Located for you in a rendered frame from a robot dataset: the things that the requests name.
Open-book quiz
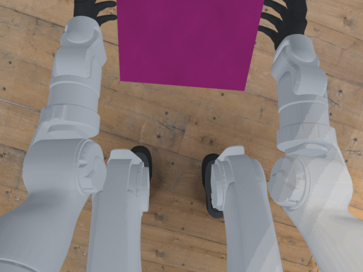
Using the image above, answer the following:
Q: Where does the robot right upper arm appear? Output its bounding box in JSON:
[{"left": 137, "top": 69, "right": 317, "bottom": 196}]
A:
[{"left": 268, "top": 154, "right": 363, "bottom": 272}]

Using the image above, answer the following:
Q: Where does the left robot hand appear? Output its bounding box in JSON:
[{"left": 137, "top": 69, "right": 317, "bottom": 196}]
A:
[{"left": 74, "top": 0, "right": 117, "bottom": 26}]

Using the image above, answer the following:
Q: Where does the carton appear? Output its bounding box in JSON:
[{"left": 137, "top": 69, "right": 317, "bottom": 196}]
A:
[{"left": 116, "top": 0, "right": 264, "bottom": 91}]

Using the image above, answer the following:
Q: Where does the right robot hand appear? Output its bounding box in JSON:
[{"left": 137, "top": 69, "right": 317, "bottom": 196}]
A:
[{"left": 258, "top": 0, "right": 307, "bottom": 51}]

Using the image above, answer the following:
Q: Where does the robot right foot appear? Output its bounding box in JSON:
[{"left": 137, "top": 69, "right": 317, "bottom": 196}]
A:
[{"left": 202, "top": 154, "right": 223, "bottom": 218}]

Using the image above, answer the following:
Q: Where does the robot left upper arm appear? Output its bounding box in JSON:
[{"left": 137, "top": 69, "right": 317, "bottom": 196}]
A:
[{"left": 0, "top": 138, "right": 107, "bottom": 272}]

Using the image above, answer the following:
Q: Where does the robot left forearm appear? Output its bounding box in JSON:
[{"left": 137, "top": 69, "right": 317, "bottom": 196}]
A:
[{"left": 22, "top": 16, "right": 107, "bottom": 187}]

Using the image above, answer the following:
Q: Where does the left robot thigh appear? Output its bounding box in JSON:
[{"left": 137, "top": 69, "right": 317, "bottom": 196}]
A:
[{"left": 86, "top": 159, "right": 150, "bottom": 272}]

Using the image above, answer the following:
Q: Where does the robot right forearm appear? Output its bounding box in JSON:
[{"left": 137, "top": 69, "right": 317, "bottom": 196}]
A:
[{"left": 271, "top": 34, "right": 353, "bottom": 187}]

